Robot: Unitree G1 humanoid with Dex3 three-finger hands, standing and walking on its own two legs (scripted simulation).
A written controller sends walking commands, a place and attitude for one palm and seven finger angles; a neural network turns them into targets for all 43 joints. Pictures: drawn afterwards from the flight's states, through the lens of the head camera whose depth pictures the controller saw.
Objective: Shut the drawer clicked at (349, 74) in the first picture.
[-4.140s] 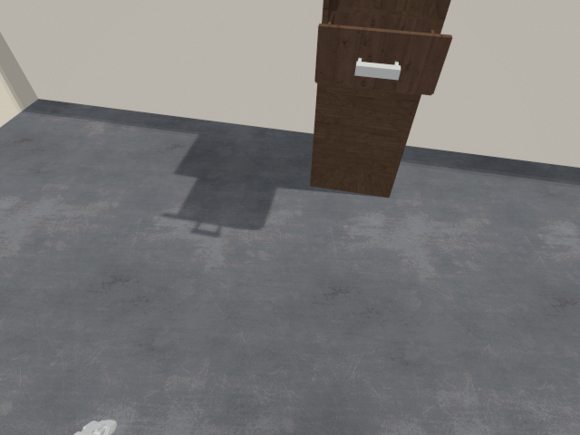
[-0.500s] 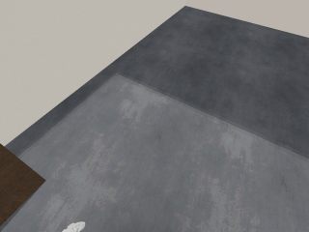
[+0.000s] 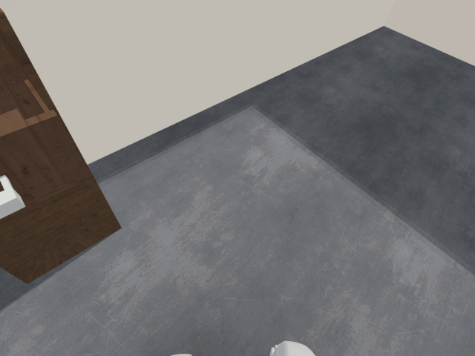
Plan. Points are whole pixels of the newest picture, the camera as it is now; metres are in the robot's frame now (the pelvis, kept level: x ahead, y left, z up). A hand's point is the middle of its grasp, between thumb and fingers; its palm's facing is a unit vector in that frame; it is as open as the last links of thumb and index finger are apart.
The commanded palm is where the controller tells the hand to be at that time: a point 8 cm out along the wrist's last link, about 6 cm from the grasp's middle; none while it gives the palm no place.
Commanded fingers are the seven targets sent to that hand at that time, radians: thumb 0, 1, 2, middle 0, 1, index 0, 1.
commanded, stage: turn to face it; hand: left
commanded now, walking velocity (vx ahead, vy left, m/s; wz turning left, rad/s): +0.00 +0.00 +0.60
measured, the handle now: out of the picture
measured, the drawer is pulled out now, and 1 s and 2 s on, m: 0.30 0.30 0.30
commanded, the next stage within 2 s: take the last steps up to it in 1.06 s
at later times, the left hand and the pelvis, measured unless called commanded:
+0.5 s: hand out of the picture -0.03 +0.15 -0.14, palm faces +0.35 -0.90 -0.26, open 7.4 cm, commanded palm none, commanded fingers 0.00 0.90 0.90 -0.20 -0.30 -0.20 -0.30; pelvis -0.02 -0.05 +0.01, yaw +20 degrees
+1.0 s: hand out of the picture -0.07 +0.20 -0.15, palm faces +0.54 -0.80 -0.27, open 7.4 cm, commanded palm none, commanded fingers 0.00 0.90 0.90 -0.20 -0.30 -0.20 -0.30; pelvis -0.04 -0.03 +0.01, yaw +32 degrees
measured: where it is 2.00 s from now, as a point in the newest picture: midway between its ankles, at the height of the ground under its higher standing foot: outside the picture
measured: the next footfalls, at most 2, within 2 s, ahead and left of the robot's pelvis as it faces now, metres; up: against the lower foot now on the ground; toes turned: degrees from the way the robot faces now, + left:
right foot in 0.22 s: +0.05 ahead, -0.15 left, +0.00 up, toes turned +4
left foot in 0.64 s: -0.06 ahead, +0.08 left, +0.00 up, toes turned +32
